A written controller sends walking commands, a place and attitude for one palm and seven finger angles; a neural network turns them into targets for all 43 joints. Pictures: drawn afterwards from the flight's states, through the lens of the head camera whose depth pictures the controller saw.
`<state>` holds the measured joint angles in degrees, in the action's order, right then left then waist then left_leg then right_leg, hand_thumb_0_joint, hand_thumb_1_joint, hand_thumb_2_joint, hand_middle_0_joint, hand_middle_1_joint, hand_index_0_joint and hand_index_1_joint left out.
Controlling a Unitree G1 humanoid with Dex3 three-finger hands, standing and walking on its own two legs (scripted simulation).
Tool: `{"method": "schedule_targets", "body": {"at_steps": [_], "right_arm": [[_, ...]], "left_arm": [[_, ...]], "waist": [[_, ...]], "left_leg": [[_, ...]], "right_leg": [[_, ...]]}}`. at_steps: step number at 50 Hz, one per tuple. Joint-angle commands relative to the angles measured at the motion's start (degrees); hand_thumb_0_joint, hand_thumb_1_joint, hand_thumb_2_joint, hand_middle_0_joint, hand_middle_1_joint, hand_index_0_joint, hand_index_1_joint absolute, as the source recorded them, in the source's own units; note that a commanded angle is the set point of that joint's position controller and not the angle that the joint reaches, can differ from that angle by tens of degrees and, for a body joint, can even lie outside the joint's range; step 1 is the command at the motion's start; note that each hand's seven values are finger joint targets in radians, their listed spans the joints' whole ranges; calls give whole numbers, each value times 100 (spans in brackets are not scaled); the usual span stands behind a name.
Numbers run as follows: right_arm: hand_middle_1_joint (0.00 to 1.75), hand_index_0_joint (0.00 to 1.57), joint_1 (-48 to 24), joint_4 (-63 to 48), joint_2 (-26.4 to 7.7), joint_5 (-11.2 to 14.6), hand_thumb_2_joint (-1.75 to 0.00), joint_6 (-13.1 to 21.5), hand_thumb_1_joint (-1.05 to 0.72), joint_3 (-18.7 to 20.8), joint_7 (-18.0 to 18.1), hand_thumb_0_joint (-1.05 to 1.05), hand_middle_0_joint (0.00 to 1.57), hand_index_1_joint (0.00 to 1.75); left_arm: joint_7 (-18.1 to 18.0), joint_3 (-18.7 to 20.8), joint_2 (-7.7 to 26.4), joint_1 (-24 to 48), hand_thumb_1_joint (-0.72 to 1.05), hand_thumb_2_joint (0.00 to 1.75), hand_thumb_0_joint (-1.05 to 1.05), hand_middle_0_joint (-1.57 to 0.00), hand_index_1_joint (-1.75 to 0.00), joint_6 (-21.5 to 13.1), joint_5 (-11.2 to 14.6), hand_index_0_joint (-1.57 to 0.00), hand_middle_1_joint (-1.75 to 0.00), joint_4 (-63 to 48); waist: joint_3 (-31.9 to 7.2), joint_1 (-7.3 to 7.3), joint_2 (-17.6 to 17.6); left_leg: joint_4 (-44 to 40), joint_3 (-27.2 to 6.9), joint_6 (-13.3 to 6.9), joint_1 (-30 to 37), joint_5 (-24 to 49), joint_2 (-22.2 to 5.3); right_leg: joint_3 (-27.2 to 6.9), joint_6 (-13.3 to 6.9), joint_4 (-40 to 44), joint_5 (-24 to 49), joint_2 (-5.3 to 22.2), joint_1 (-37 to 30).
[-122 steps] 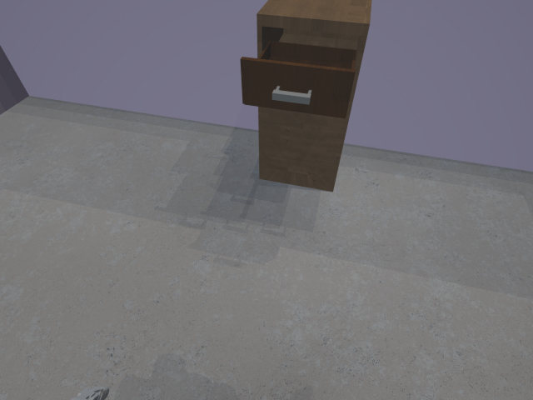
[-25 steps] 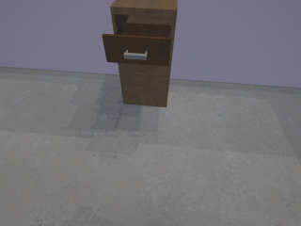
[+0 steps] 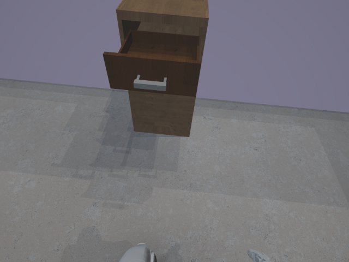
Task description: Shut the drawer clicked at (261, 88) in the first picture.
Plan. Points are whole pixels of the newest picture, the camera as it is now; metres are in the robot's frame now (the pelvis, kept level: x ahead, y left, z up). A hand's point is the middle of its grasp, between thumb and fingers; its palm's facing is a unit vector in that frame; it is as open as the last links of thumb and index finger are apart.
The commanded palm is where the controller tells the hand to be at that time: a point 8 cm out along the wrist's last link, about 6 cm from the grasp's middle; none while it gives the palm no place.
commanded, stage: walk to a spot facing it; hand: left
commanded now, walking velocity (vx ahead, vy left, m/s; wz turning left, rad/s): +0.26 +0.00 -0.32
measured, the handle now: (151, 81) +0.73 +0.17 -0.03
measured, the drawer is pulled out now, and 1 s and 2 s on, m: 0.30 0.30 0.30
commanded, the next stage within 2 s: take the last steps up to it in 0.06 s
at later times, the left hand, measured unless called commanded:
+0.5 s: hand (125, 208) +0.27 +0.17 -0.15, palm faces -0.11 -0.98 -0.17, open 7.3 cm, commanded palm none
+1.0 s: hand (125, 222) +0.25 +0.16 -0.18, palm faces +0.10 -0.99 -0.11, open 7.3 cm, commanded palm none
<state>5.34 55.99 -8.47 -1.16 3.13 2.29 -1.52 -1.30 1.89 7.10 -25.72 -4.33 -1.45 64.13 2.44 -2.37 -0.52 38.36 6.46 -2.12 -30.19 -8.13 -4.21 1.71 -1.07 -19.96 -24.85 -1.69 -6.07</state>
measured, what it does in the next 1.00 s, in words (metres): walks ahead: left foot, then right foot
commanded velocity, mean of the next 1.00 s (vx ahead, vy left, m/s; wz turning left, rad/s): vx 0.26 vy -0.02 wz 0.00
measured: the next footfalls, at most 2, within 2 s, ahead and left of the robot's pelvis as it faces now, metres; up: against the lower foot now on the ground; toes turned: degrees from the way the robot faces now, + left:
left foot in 0.04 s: +0.17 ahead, +0.11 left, +0.00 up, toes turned +6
right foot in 0.54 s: +0.27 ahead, -0.12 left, +0.00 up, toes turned -12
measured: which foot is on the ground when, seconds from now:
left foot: up 0.00-0.02, down 0.04-0.56, up 0.58-0.98, down 1.00-1.00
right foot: down 0.00-0.02, up 0.04-0.52, down 0.54-1.00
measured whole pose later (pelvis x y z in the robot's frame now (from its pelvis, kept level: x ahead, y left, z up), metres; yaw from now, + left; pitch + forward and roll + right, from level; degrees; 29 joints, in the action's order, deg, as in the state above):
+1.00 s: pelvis +0.33 +0.01 +0.00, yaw -1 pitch -1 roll -3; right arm 9.8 57.8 -10.6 -1.8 2.6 3.3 -0.7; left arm -0.6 2.7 8.1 -25.5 -2.3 -1.5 65.4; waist 1.9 -2.3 -1.7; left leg 34.5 6.5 -2.3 -21.6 -12.9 -4.3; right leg 10.4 1.3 -28.2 -23.0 2.6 3.1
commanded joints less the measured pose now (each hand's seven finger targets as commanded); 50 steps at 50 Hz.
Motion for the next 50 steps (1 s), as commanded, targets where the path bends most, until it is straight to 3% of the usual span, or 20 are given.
{"method": "schedule_targets", "body": {"at_steps": [1, 2, 3, 6, 9, 14, 22, 25, 26, 27, 28, 29, 30, 33, 35, 45, 47, 48, 49, 50], "right_arm": [[30, 20, 2612, 387, -1496, -157, -90, 138, -90, 392, 214, 0, 20, 30], [30, 20, 2696, 390, -1664, -43, -90, 88, -90, 382, 238, 0, 20, 30], [30, 20, 2228, 215, -1609, 32, -90, 41, -90, 343, 239, 0, 20, 30], [30, 20, 1190, 55, -568, -1, -90, 168, -90, 83, 269, 0, 20, 30], [30, 20, 1118, 130, -436, 24, -90, 243, -90, 30, 299, 0, 20, 30], [30, 20, 1427, 246, -572, 30, -90, 247, -90, 61, 284, 0, 20, 30], [30, 20, 2127, 556, -787, -52, -90, 104, -90, 154, 267, 0, 20, 30], [30, 20, 2163, 639, -684, -37, -90, 53, -90, 130, 280, 0, 20, 30], [30, 20, 2108, 658, -578, -5, -90, 59, -90, 104, 265, 0, 20, 30], [30, 20, 2052, 578, -375, 60, -90, 92, -90, 66, 222, 0, 20, 30], [30, 20, 1854, 347, -243, 66, -90, 73, -90, 18, 189, 0, 20, 30], [30, 20, 1545, 295, -509, 2, -90, 37, -90, 94, 200, 0, 20, 30], [30, 20, 1524, 361, -444, 10, -90, 25, -90, 141, 171, 0, 20, 30], [30, 20, 1585, 496, -192, -19, -90, -100, -90, 162, 140, 0, 20, 30], [30, 20, 1651, 491, -40, -48, -90, -168, -90, 155, 132, 0, 20, 30], [30, 20, 575, -28, -174, -8, -90, -80, -90, 114, -1, 0, 20, 30], [30, 20, 840, 67, -285, -24, -90, -33, -90, 107, 43, 0, 20, 30], [30, 20, 1439, 240, -445, -37, -90, 7, -90, 147, 73, 0, 20, 30], [30, 20, 2114, 401, -925, -89, -90, 52, -90, 232, 150, 0, 20, 30], [30, 20, 2609, 463, -1506, -79, -90, 62, -90, 359, 224, 0, 20, 30]], "left_arm": [[26, 233, 635, -600, 90, 90, 0, -20, -30, -50, 121, -20, -30, -280], [54, 192, 582, -530, 90, 90, 0, -20, -30, -80, 124, -20, -30, -416], [45, 184, 679, -152, 90, 90, 0, -20, -30, -37, 109, -20, -30, -572], [144, 229, 469, 203, 90, 90, 0, -20, -30, 152, -2, -20, -30, -505], [167, 217, 214, -97, 90, 90, 0, -20, -30, 370, -21, -20, -30, -476], [216, 216, 267, 415, 90, 90, 0, -20, -30, 433, -43, -20, -30, -692], [241, 161, 391, 1739, 90, 90, 0, -20, -30, 319, -22, -20, -30, -1054], [216, 193, 444, 1415, 90, 90, 0, -20, -30, 229, -35, -20, -30, -910], [188, 241, 610, 927, 90, 90, 0, -20, -30, 184, -38, -20, -30, -727], [137, 336, 1020, 178, 90, 90, 0, -20, -30, 107, -63, -20, -30, -494], [75, 430, 1578, -455, 90, 90, 0, -20, -30, 91, -17, -20, -30, -378], [36, 403, 1459, -487, 90, 90, 0, -20, -30, 116, 38, -20, -30, -342], [31, 377, 1253, -84, 90, 90, 0, -20, -30, 75, 42, -20, -30, -370], [-7, 225, 660, 528, 90, 90, 0, -20, -30, 45, 44, -20, -30, -530], [-17, 201, 503, 454, 90, 90, 0, -20, -30, -15, 9, -20, -30, -551], [22, 231, 959, 130, 90, 90, 0, -20, -30, 0, -35, -20, -30, -261], [37, 232, 955, 133, 90, 90, 0, -20, -30, 46, -6, -20, -30, -191], [44, 229, 906, 162, 90, 90, 0, -20, -30, 68, -7, -20, -30, -190], [76, 192, 699, 21, 90, 90, 0, -20, -30, 82, 36, -20, -30, -225], [112, 127, 414, -25, 90, 90, 0, -20, -30, 77, 91, -20, -30, -364]], "waist": [[-1419, 1009, 1339], [-1672, 861, 1715], [-905, 746, 810], [286, 257, 631], [125, -28, 503], [262, 47, 600], [232, 520, 571], [89, 332, 393], [-175, 87, 107], [-635, -222, -799], [-697, -368, -1880], [-492, -390, -1033], [-325, -215, -1122], [184, 182, -342], [368, 302, -339], [400, 126, -646], [306, 290, -457], [63, 551, -158], [-473, 779, 847], [-793, 854, 2186]], "left_leg": [[-1066, -2405, -799, 4388, 539, -1562], [-2005, -3734, -1193, 4360, 615, -2313], [-2245, -3768, -1397, 3495, 5, -2465], [-2615, -1781, -730, 1487, -418, -1687], [-2551, -598, -655, 992, 837, -1329], [-2863, -378, -793, 1398, 727, -1171], [-2631, -791, -933, 2323, 35, -1262], [-1918, -649, -659, 2056, 26, -1057], [-1210, -433, -467, 1587, -48, -795], [86, 86, -210, 565, -639, -333], [1654, 345, 38, -672, -2527, 295], [2528, -315, -21, -889, -2423, 137], [2819, -491, -50, -785, -1907, -93], [2787, -493, 93, -454, -981, -312], [2553, -405, 195, -381, -763, -331], [111, -9, 129, 509, -699, -91], [-506, 184, 77, 1295, -480, 125], [-916, 114, 30, 2188, -291, 159], [-1302, -826, -231, 3275, -171, -534], [-2048, -2801, -802, 3943, 391, -1965]], "right_leg": [[227, -234, -4259, 1291, 50, 3001], [-230, -272, -5715, -659, -189, 3620], [-436, -339, -6138, -532, 210, 3880], [-423, -204, -5855, 692, 699, 3757], [-268, -48, -5265, 896, 718, 3361], [-92, 105, -3964, 1518, 870, 3726], [366, 71, -1806, 905, 659, 3290], [560, 12, -811, 1157, 432, 2144], [365, -93, -484, 1290, 509, 1148], [-807, -441, -160, 951, 1492, -164], [-2465, -967, 479, 1285, 2661, -758], [-2320, -1158, 622, 1415, 2719, -348], [-1854, -985, 719, 1150, 2446, 219], [-781, -749, 1009, 1388, 1983, 1263], [-331, -726, 1005, 1991, 1856, 1541], [-89, -766, 712, 2095, 1821, 1445], [75, -625, 207, 2206, 1615, 1566], [292, -494, -670, 2289, 1401, 1845], [579, -242, -2050, 1701, 948, 2480], [853, 28, -3762, -744, 257, 3696]]}}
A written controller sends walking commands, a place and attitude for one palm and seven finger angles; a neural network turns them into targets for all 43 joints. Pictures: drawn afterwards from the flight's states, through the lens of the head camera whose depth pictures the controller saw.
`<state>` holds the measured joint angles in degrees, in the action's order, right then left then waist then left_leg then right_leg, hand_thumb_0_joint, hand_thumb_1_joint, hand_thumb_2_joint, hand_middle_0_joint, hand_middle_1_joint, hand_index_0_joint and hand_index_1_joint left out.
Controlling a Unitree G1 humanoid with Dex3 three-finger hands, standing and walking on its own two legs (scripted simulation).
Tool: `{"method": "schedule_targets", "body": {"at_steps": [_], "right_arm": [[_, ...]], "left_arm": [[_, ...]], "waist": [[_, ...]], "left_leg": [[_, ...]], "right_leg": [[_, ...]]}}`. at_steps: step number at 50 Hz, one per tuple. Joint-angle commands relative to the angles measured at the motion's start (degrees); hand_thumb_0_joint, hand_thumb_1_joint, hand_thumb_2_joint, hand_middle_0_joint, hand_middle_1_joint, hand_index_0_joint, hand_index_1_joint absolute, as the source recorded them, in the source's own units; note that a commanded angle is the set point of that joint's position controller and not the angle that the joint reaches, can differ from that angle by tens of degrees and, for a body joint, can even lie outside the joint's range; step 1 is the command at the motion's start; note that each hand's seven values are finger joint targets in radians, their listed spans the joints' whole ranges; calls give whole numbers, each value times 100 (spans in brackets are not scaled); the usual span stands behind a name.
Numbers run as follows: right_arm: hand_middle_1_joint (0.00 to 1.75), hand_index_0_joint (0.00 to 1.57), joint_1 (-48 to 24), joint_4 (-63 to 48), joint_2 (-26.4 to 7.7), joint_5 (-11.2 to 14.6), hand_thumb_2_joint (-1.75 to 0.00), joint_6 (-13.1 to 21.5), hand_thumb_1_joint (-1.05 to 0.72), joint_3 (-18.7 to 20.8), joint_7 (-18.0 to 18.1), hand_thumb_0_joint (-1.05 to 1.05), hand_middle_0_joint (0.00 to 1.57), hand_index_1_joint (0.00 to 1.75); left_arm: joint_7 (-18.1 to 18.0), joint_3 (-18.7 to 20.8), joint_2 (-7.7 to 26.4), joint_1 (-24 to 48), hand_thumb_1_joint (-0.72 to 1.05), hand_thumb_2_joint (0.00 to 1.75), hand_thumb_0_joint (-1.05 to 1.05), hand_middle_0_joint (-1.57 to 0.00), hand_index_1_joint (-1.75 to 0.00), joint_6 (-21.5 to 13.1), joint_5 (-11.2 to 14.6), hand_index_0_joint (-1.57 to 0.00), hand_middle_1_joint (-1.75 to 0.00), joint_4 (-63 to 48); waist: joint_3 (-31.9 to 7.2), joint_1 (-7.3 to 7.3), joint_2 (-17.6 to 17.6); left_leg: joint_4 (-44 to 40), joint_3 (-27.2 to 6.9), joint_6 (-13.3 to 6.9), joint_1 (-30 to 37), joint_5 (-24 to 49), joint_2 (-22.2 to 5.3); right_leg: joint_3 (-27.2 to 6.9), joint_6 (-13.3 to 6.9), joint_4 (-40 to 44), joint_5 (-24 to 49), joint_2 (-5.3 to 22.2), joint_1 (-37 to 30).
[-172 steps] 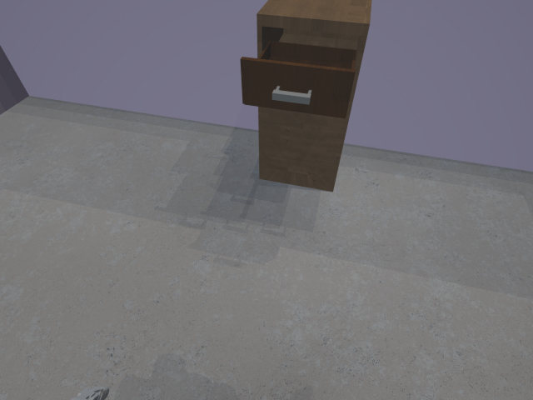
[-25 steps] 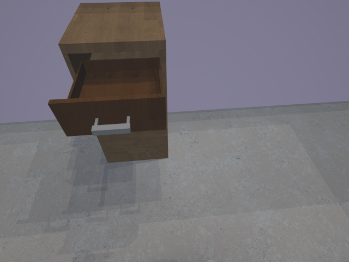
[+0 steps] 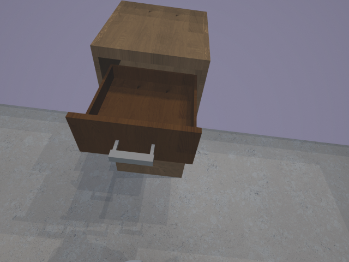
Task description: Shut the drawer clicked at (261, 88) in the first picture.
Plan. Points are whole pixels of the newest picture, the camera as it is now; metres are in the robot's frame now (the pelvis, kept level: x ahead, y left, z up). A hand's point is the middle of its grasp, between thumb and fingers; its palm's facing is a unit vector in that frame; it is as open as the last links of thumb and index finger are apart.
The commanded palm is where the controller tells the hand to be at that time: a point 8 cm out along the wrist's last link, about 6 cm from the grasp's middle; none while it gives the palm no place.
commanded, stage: take the last steps up to it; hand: left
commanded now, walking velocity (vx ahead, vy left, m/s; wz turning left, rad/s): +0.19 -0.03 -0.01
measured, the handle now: (133, 151) +0.40 +0.16 -0.04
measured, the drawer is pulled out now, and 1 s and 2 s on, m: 0.30 0.30 0.30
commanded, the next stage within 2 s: come to a stop and stand still in 0.18 s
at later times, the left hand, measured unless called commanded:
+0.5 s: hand (110, 249) +0.17 +0.17 -0.16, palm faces +0.02 -0.98 -0.21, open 7.3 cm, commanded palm none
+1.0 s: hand out of the picture +0.08 +0.21 -0.17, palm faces +0.09 -0.97 -0.20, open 7.3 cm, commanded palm none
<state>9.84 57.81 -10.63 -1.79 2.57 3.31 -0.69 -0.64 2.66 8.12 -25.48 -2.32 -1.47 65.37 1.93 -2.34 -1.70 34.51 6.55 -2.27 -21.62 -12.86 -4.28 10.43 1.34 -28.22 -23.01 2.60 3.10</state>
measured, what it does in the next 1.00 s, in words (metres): steps on the spot: right foot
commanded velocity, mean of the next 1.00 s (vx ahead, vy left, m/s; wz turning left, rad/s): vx -0.02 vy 0.02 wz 0.00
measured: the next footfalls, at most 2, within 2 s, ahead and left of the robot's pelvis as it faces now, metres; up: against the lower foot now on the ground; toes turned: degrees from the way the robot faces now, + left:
right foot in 0.50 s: +0.19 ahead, -0.13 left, +0.00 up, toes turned -5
right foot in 1.14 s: +0.04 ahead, -0.09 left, +0.00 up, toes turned -3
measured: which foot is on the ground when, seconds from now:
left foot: down 0.00-1.00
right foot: down 0.00-0.00, up 0.02-0.48, down 0.50-0.86, up 0.88-1.00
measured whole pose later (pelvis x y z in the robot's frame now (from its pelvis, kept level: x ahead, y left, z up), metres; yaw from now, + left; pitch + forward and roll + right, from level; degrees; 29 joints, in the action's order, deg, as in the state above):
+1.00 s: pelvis +0.05 +0.02 +0.01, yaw +0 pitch -1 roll +0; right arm 15.4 60.7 -7.2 -1.4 -0.7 1.6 2.5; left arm -2.4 3.9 10.8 -13.5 3.4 -1.4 61.3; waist 0.2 -1.1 -3.0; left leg 25.5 5.3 -2.6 -10.4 -14.4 0.8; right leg -0.8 0.4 -48.6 -20.6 1.5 22.3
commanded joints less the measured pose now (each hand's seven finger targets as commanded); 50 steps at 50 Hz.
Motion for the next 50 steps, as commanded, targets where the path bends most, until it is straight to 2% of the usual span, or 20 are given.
{"method": "schedule_targets", "body": {"at_steps": [1, 4, 7, 13, 15, 19, 22, 23, 25, 27, 29, 33, 36, 40, 41, 42, 43, 44, 47, 50], "right_arm": [[30, 20, 2156, 279, -1309, 40, -90, 43, -90, 210, 190, 0, 20, 30], [30, 20, 1083, 73, -607, 59, -90, 148, -90, -8, 260, 0, 20, 30], [30, 20, 921, 119, -378, 109, -90, 226, -90, -85, 278, 0, 20, 30], [30, 20, 1096, 220, -355, 96, -90, 200, -90, -57, 266, 0, 20, 30], [30, 20, 1163, 259, -342, 74, -90, 162, -90, -77, 273, 0, 20, 30], [30, 20, 1198, 389, -339, 40, -90, 65, -90, -121, 314, 0, 20, 30], [30, 20, 1226, 523, -315, 67, -90, -58, -90, -87, 332, 0, 20, 30], [30, 20, 1228, 571, -240, 100, -90, -69, -90, -91, 322, 0, 20, 30], [30, 20, 1423, 534, 71, 178, -90, -125, -90, -108, 293, 0, 20, 30], [30, 20, 1614, 589, 246, 174, -90, -234, -90, -94, 256, 0, 20, 30], [30, 20, 1672, 612, 127, 158, -90, -337, -90, -31, 268, 0, 20, 30], [30, 20, 1360, 443, 68, 145, -90, -435, -90, 30, 269, 0, 20, 30], [30, 20, 1284, 355, 110, 143, -90, -447, -90, 31, 252, 0, 20, 30], [30, 20, 1647, 427, 152, 128, -90, -370, -90, 12, 229, 0, 20, 30], [30, 20, 1696, 426, 23, 115, -90, -321, -90, 8, 230, 0, 20, 30], [30, 20, 1518, 303, -250, 67, -90, -275, -90, 40, 241, 0, 20, 30], [30, 20, 1111, 94, -465, 49, -90, -273, -90, 54, 265, 0, 20, 30], [30, 20, 687, 31, -470, 44, -90, -252, -90, 34, 281, 0, 20, 30], [30, 20, 317, -55, -362, 58, -90, -233, -90, -60, 338, 0, 20, 30], [30, 20, 477, 45, -394, 74, -90, -214, -90, -81, 351, 0, 20, 30]], "left_arm": [[17, 84, 560, 210, 90, 90, 0, -20, -30, -103, 37, -20, -30, -609], [55, 100, 430, 416, 90, 90, 0, -20, -30, -50, 16, -20, -30, -424], [46, 75, 201, 8, 90, 90, 0, -20, -30, 107, 17, -20, -30, -250], [41, 112, 290, 444, 90, 90, 0, -20, -30, 250, -10, -20, -30, -480], [32, 91, 298, 736, 90, 90, 0, -20, -30, 268, -10, -20, -30, -577], [-82, -21, 172, 987, 90, 90, 0, -20, -30, 274, 42, -20, -30, -621], [-133, -5, 262, 847, 90, 90, 0, -20, -30, 247, 41, -20, -30, -562], [-154, 14, 431, 716, 90, 90, 0, -20, -30, 212, 38, -20, -30, -511], [-203, 48, 799, 667, 90, 90, 0, -20, -30, 122, 34, -20, -30, -501], [-208, 60, 936, 879, 90, 90, 0, -20, -30, 162, 58, -20, -30, -572], [-241, 107, 944, 942, 90, 90, 0, -20, -30, 147, 71, -20, -30, -618], [-291, 192, 967, 1134, 90, 90, 0, -20, -30, 214, 17, -20, -30, -711], [-295, 274, 1034, 1276, 90, 90, 0, -20, -30, 252, -30, -20, -30, -784], [-245, 268, 950, 1479, 90, 90, 0, -20, -30, 347, 7, -20, -30, -843], [-226, 228, 793, 1539, 90, 90, 0, -20, -30, 379, 31, -20, -30, -884], [-187, 184, 538, 1501, 90, 90, 0, -20, -30, 414, 65, -20, -30, -947], [-175, 171, 426, 1493, 90, 90, 0, -20, -30, 435, 57, -20, -30, -965], [-198, 177, 485, 1518, 90, 90, 0, -20, -30, 499, -1, -20, -30, -878], [-156, 169, 457, 956, 90, 90, 0, -20, -30, 502, -8, -20, -30, -611], [-161, 75, 408, 820, 90, 90, 0, -20, -30, 443, 14, -20, -30, -520]], "waist": [[-676, 864, 1681], [69, 431, 742], [-17, 133, 757], [300, 118, 701], [400, 167, 750], [260, 223, 721], [96, 152, 749], [102, 83, 576], [-103, 217, -186], [-188, 334, -175], [-577, 312, -1043], [-501, 173, -842], [-436, 183, -725], [-363, 372, -573], [-219, 398, -26], [-73, 322, 1007], [174, 233, 1487], [366, 202, 1714], [424, -31, 1003], [270, 63, 786]], "left_leg": [[-1873, -3057, -1072, 2918, 928, -2203], [-1977, -1708, -792, 1580, 1854, -1659], [-2061, -733, -588, 1266, 2723, -1210], [-2443, -765, -774, 1181, 1718, -1164], [-2386, -743, -810, 1182, 1951, -1122], [-1816, -605, -732, 1182, 3414, -1057], [-1378, -553, -475, 1168, 2588, -867], [-1160, -517, -268, 966, 2134, -722], [-883, -318, 168, 425, 17, -160], [-847, -255, 275, 648, -382, 45], [-257, -135, 342, 828, -695, 125], [849, -361, 378, 431, -1574, 179], [887, -484, 386, 395, -1509, 193], [-803, -273, 330, 1535, -249, 294], [-1333, -587, 247, 1569, -238, 71], [-1964, -1514, -16, 1095, -257, -625], [-2498, -1966, -308, 342, -439, -1210], [-2692, -1991, -413, -102, -368, -1228], [-2356, -1343, -532, 124, 167, -881], [-2110, -1204, -642, 1013, 1023, -817]], "right_leg": [[-684, -328, -3804, -1117, -57, 3086], [-1021, -257, -4241, 48, 403, 2960], [-953, -94, -3942, 650, 350, 2532], [-985, -11, -3279, 1093, 421, 2909], [-919, 15, -2720, 1052, 438, 2816], [-704, -5, -1358, 815, 208, 1812], [-633, -20, -148, 1331, 122, 1054], [-753, -30, 320, 1951, 184, 708], [-1844, -445, 286, 4290, 1104, 232], [-1779, -778, 217, 4636, 1438, 496], [-1921, -902, 479, 4603, 1488, 471], [-2070, -1303, 772, 4382, 1699, 555], [-2018, -1295, 836, 3808, 1653, 752], [-1739, -768, 717, 1443, 1151, 1708], [-1506, -552, 368, 740, 764, 1945], [-1031, -257, -256, 397, 198, 2019], [-746, -105, -942, 88, -70, 1814], [-1052, -108, -1644, -122, -49, 1720], [-1243, -128, -2563, 178, -77, 1871], [-1070, -44, -2057, 31, -21, 2036]]}}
